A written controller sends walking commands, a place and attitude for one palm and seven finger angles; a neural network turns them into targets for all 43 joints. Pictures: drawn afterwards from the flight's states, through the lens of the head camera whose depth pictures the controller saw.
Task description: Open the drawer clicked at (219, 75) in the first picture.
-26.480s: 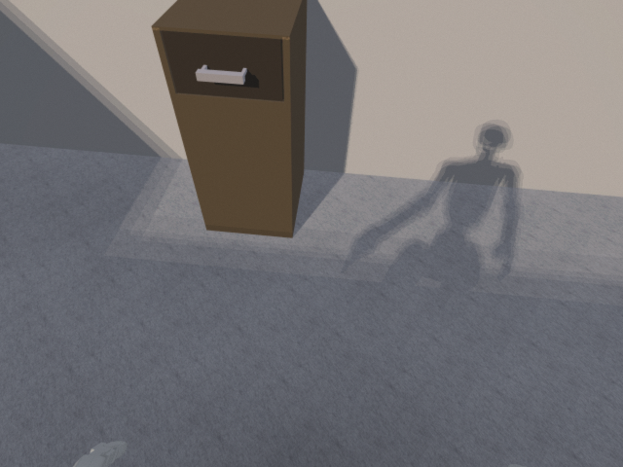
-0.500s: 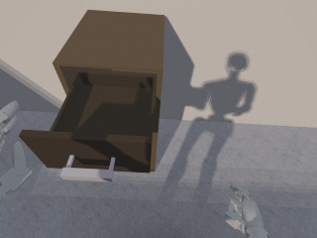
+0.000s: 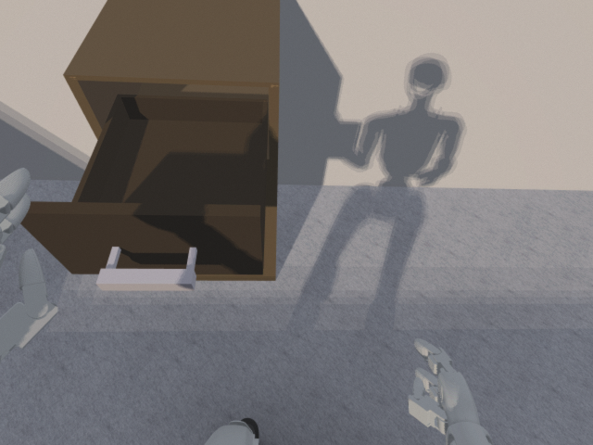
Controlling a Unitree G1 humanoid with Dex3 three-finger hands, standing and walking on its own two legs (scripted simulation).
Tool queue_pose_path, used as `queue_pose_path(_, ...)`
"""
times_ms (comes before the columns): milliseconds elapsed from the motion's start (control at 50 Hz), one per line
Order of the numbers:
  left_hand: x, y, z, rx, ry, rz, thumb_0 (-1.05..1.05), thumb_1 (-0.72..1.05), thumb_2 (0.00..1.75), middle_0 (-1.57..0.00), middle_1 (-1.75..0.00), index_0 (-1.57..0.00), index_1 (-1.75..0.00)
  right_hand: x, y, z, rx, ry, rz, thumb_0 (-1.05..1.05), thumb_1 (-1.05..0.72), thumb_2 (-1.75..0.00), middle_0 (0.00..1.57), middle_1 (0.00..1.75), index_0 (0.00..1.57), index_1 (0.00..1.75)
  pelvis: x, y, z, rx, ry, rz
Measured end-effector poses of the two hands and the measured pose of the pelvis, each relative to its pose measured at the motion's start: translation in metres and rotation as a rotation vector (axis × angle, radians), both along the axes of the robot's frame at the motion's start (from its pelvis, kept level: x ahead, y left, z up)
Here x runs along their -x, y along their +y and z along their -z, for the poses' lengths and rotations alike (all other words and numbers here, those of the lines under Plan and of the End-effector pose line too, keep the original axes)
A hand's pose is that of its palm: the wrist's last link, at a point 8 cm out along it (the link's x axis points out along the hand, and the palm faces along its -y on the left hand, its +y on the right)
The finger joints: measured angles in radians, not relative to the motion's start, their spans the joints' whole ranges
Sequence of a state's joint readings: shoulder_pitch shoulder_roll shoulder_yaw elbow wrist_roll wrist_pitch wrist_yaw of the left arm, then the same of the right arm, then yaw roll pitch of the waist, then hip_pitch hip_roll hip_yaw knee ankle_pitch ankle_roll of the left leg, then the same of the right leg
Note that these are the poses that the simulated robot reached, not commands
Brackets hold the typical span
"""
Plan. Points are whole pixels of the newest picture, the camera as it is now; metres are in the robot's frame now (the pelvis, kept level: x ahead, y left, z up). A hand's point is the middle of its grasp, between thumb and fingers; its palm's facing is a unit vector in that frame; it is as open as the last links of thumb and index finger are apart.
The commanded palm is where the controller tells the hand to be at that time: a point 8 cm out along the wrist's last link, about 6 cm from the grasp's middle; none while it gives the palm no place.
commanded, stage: step back with the hand held close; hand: left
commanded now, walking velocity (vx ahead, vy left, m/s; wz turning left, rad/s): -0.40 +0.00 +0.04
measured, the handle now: (151, 266) +0.35 +0.25 -0.03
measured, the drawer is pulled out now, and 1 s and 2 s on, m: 0.29 0.29 0.29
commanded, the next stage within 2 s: stop stepping back and stand still in 0.22 s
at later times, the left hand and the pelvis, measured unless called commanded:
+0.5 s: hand out of the picture +0.05 +0.19 +0.17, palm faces +0.33 -0.81 -0.49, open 7.4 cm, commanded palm -0.02 +0.24 +0.19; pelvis -0.13 -0.05 +0.00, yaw +3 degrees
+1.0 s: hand out of the picture -0.04 +0.19 +0.19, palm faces +0.46 -0.73 -0.51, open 7.4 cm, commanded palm -0.10 +0.23 +0.19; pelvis -0.19 -0.07 +0.00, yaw +7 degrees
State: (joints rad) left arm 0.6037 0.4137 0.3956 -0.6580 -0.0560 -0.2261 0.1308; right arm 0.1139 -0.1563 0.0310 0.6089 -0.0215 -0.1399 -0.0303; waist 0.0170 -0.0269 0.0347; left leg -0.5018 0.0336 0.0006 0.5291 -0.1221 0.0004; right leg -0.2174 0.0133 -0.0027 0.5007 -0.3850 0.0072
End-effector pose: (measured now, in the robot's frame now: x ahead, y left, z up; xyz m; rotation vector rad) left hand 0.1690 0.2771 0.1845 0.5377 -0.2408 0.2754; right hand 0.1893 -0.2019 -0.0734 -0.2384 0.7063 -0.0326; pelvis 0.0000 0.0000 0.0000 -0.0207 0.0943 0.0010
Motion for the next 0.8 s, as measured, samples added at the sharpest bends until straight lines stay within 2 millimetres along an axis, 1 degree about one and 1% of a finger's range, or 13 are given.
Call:
queue_pose_path(60,0.010,-0.022,0.000,-0.010,0.055,0.065,0.01,0.89,0.90,-0.21,-0.30,-0.21,-0.30,0.010,-0.011,0.002,-0.019,-0.004,-0.003,0.01,-0.90,-0.89,0.20,0.30,0.20,0.30,0.022,-0.010,-0.002,0.041,-0.022,-0.011)
queue_pose_path(120,0.032,-0.035,-0.009,-0.041,0.068,0.101,0.01,0.89,0.90,-0.21,-0.30,-0.22,-0.31,0.025,-0.027,-0.002,-0.029,0.005,0.044,0.01,-0.90,-0.89,0.20,0.30,0.20,0.30,0.034,-0.018,-0.005,0.023,-0.029,-0.023)
queue_pose_path(180,0.056,-0.029,-0.013,-0.053,0.080,0.049,0.01,0.89,0.90,-0.22,-0.30,-0.22,-0.31,0.039,-0.042,-0.012,0.007,0.022,0.087,0.01,-0.90,-0.89,0.20,0.30,0.20,0.30,0.039,-0.022,-0.011,-0.024,-0.008,-0.023)
queue_pose_path(240,0.076,-0.015,-0.005,-0.035,0.103,-0.046,0.01,0.89,0.90,-0.22,-0.30,-0.22,-0.31,0.046,-0.050,-0.021,0.059,0.023,0.094,0.01,-0.90,-0.89,0.20,0.30,0.20,0.30,0.051,-0.023,-0.014,-0.040,0.005,-0.036)
queue_pose_path(320,0.097,-0.006,0.016,0.018,0.103,-0.102,0.01,0.89,0.90,-0.21,-0.30,-0.22,-0.31,0.053,-0.052,-0.019,0.104,-0.015,0.075,0.01,-0.90,-0.90,0.20,0.30,0.20,0.30,0.077,-0.020,-0.003,-0.018,-0.002,-0.079)
queue_pose_path(380,0.115,-0.015,0.023,0.053,0.105,-0.097,0.01,0.89,0.90,-0.21,-0.30,-0.21,-0.30,0.069,-0.045,-0.020,0.073,-0.025,0.048,0.01,-0.90,-0.90,0.20,0.30,0.19,0.30,0.099,-0.026,-0.004,-0.042,-0.024,-0.058)
queue_pose_path(420,0.130,-0.025,0.019,0.057,0.115,-0.080,0.01,0.89,0.90,-0.21,-0.30,-0.21,-0.30,0.084,-0.039,-0.022,0.041,-0.044,0.023,0.01,-0.90,-0.90,0.20,0.30,0.19,0.30,0.111,-0.032,-0.005,-0.036,-0.039,-0.055)
queue_pose_path(500,0.161,-0.048,-0.008,-0.010,0.054,-0.043,0.02,0.89,0.90,-0.21,-0.30,-0.22,-0.30,0.116,-0.034,-0.019,-0.031,-0.069,-0.006,0.01,-0.90,-0.90,0.20,0.30,0.20,0.30,0.130,-0.045,-0.003,-0.033,-0.070,-0.059)
queue_pose_path(540,0.177,-0.056,-0.020,-0.056,0.001,-0.043,0.02,0.89,0.90,-0.21,-0.30,-0.22,-0.30,0.131,-0.036,-0.011,-0.054,-0.063,-0.017,0.01,-0.90,-0.89,0.20,0.30,0.20,0.30,0.139,-0.052,0.000,-0.026,-0.090,-0.063)
queue_pose_path(600,0.195,-0.057,-0.028,-0.058,-0.044,-0.078,0.01,0.89,0.90,-0.22,-0.30,-0.22,-0.31,0.156,-0.048,-0.002,-0.055,-0.009,-0.009,0.01,-0.90,-0.89,0.20,0.30,0.20,0.30,0.151,-0.058,-0.002,-0.021,-0.102,-0.081)
queue_pose_path(640,0.204,-0.053,-0.024,-0.023,-0.049,-0.115,0.01,0.89,0.90,-0.22,-0.30,-0.22,-0.31,0.172,-0.060,0.000,-0.038,0.032,0.012,0.01,-0.90,-0.89,0.20,0.30,0.20,0.30,0.158,-0.059,-0.006,-0.037,-0.091,-0.079)
queue_pose_path(700,0.213,-0.046,-0.008,0.040,-0.010,-0.167,0.01,0.89,0.90,-0.21,-0.30,-0.22,-0.31,0.195,-0.079,-0.002,0.002,0.062,0.052,0.01,-0.90,-0.89,0.20,0.30,0.20,0.30,0.166,-0.061,-0.010,-0.052,-0.067,-0.080)
queue_pose_path(800,0.227,-0.045,0.021,0.114,0.050,-0.169,0.01,0.89,0.90,-0.21,-0.30,-0.21,-0.30,0.219,-0.104,-0.010,0.113,0.032,0.081,0.01,-0.90,-0.89,0.20,0.30,0.20,0.30,0.182,-0.056,-0.005,-0.023,-0.051,-0.100)
